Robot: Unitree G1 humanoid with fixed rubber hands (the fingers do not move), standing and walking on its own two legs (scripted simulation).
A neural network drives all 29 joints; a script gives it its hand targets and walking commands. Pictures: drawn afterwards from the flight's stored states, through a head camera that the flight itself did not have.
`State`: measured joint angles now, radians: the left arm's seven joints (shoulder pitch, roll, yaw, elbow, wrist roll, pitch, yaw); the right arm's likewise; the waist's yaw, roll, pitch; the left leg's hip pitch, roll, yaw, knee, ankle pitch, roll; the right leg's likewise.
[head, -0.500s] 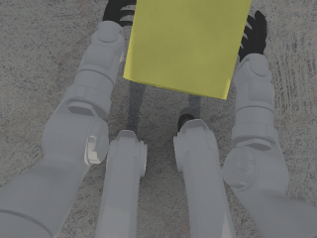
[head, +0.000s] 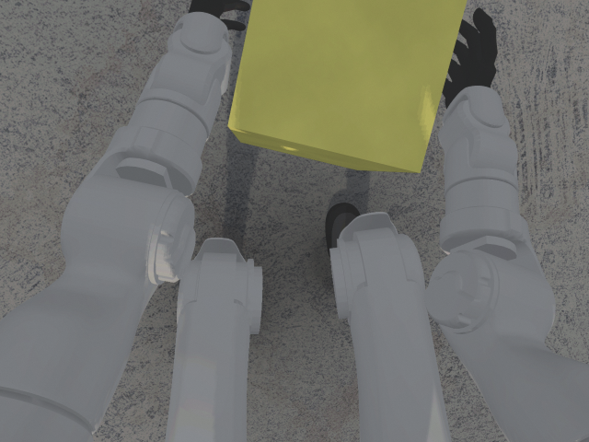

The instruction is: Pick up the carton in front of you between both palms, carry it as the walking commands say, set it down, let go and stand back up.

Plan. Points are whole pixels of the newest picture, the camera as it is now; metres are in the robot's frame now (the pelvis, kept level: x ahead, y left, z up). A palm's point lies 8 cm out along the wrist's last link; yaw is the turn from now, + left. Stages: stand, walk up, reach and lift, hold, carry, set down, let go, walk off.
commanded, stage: set down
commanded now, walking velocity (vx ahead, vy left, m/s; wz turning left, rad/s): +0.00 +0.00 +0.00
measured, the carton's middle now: (327, 81) +0.49 -0.11 -0.24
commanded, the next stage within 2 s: none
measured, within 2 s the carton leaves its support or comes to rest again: rests again in 0.48 s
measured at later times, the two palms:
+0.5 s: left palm (214, 39) +0.54 +0.03 -0.20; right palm (464, 88) +0.45 -0.27 -0.18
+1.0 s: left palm (184, 39) +0.55 +0.07 -0.22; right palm (481, 108) +0.43 -0.31 -0.20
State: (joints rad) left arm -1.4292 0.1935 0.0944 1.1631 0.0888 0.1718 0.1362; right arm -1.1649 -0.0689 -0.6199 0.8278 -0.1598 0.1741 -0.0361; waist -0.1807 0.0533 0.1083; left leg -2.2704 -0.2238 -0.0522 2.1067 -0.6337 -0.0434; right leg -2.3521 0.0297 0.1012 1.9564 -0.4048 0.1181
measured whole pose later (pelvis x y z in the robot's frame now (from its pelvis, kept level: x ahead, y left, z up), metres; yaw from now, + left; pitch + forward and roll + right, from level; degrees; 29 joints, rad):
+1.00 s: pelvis -0.01 -0.01 -0.02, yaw -1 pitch +40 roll -3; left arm -1.45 0.40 -0.14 1.14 -0.13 0.06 0.07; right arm -1.24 -0.30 -0.38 1.19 0.20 -0.07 -0.07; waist -0.18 -0.01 0.30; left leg -2.27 -0.10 -0.05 2.19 -0.63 -0.02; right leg -2.34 -0.03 0.02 2.03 -0.40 0.06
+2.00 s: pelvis +0.03 -0.02 +0.19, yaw -1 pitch +47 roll +0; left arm -1.09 0.30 0.11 0.89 0.05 0.20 0.00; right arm -0.79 -0.11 -0.39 0.63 0.08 0.13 -0.06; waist -0.19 0.05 -0.14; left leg -1.72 -0.06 -0.05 1.42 -0.51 -0.02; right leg -1.81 0.01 0.04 1.32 -0.32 0.03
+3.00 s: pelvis +0.14 -0.02 +0.37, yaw -2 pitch +3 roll -1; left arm 0.19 0.19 0.06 0.47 0.02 0.04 -0.03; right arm 0.23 -0.22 -0.03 0.42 0.02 0.05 0.07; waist -0.02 0.01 0.04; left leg -0.17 -0.01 -0.06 0.44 -0.32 0.01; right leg -0.28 0.02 0.05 0.42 -0.19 0.02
